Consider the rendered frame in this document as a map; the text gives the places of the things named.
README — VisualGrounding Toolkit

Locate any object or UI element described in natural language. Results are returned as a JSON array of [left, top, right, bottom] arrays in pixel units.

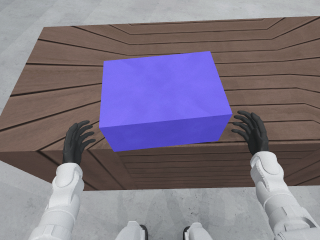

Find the left robot forearm
[[28, 162, 84, 240]]

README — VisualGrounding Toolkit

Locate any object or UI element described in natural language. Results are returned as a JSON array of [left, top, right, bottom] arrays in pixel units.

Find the robot right shin
[[188, 222, 203, 230]]

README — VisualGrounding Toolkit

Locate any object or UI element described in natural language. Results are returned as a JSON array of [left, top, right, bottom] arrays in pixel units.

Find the carton
[[99, 51, 232, 152]]

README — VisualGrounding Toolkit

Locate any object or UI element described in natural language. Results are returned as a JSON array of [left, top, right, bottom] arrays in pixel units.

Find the pedestal
[[0, 16, 320, 191]]

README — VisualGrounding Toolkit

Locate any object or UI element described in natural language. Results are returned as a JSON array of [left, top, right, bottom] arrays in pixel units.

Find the robot left hand
[[62, 120, 96, 165]]

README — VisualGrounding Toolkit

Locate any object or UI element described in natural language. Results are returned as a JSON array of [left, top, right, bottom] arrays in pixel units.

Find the robot right upper arm
[[274, 227, 320, 240]]

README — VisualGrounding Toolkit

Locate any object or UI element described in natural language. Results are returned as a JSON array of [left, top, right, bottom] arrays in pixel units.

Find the robot right hand
[[231, 110, 269, 156]]

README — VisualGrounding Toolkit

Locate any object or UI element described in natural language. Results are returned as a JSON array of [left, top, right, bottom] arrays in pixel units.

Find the right robot forearm
[[250, 151, 320, 236]]

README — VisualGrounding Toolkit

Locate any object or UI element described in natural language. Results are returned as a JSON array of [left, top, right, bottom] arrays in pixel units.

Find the right robot thigh
[[184, 227, 213, 240]]

